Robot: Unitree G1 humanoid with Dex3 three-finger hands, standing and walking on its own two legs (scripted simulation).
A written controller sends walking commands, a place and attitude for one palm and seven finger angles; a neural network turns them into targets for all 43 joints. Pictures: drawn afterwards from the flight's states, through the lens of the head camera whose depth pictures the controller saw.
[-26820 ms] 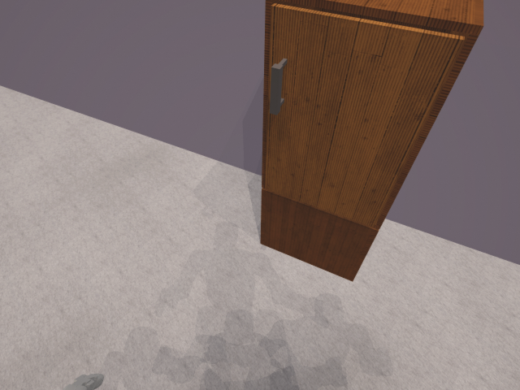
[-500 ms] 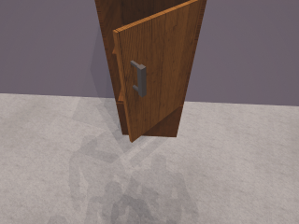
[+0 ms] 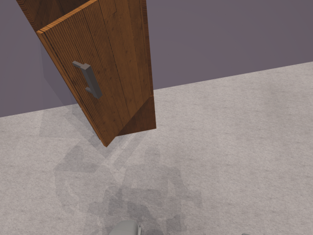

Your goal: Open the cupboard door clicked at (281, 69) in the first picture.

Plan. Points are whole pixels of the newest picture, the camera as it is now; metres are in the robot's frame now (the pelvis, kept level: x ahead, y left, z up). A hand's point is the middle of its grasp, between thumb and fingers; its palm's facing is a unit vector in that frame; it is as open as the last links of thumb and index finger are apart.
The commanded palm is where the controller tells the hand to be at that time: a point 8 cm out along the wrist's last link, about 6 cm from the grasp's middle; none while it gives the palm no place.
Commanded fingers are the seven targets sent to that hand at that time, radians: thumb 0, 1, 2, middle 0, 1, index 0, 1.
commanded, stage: walk to a spot facing it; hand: left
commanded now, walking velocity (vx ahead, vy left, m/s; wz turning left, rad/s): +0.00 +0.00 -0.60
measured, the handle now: (87, 80) +0.52 +0.26 +0.06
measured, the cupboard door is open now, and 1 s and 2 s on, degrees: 46 46 46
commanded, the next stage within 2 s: none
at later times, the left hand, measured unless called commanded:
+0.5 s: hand (103, 219) +0.17 +0.19 -0.17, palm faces -0.26 -0.92 -0.28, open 7.4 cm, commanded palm none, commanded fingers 0.00 0.90 0.90 -0.20 -0.30 -0.20 -0.30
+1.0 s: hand (139, 197) +0.23 +0.09 -0.16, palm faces -0.56 -0.80 -0.21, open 7.4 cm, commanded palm none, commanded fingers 0.00 0.90 0.90 -0.20 -0.30 -0.20 -0.30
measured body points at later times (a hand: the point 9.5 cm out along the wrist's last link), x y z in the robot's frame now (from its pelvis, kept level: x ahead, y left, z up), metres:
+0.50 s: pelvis +0.01 +0.00 -0.02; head +0.07 -0.03 +0.42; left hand +0.18 +0.24 -0.15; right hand -0.01 -0.27 -0.17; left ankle +0.02 +0.16 -0.73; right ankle -0.01 -0.12 -0.75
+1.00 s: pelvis +0.03 -0.02 -0.01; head +0.07 -0.05 +0.44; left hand +0.26 +0.13 -0.14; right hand -0.08 -0.24 -0.15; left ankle +0.09 +0.11 -0.74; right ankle -0.04 -0.11 -0.71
